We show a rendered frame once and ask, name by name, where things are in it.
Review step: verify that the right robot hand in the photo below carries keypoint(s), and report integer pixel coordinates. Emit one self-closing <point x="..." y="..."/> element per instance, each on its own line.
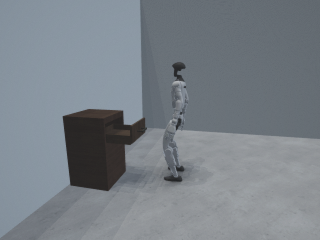
<point x="182" y="125"/>

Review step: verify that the right robot forearm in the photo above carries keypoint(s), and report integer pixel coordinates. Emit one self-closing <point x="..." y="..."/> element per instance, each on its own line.
<point x="184" y="109"/>

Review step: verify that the drawer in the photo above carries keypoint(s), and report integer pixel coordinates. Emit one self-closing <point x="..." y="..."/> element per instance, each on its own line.
<point x="124" y="134"/>

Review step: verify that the robot right foot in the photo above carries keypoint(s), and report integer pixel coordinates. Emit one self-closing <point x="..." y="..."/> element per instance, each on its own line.
<point x="181" y="168"/>

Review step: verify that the left robot upper arm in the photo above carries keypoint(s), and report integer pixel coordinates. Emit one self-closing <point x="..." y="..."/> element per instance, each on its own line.
<point x="177" y="89"/>

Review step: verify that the cabinet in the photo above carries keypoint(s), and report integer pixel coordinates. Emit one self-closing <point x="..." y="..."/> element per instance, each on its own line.
<point x="92" y="162"/>

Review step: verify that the right robot upper arm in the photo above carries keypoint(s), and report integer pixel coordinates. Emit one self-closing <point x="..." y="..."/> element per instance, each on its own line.
<point x="186" y="97"/>

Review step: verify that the robot right shin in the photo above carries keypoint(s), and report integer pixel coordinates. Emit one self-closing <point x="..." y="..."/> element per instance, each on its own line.
<point x="176" y="156"/>

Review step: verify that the left robot forearm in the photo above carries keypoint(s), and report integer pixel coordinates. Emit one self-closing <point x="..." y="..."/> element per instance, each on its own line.
<point x="178" y="109"/>

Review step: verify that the left robot hand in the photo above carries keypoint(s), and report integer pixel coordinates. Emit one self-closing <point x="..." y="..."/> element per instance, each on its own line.
<point x="172" y="130"/>

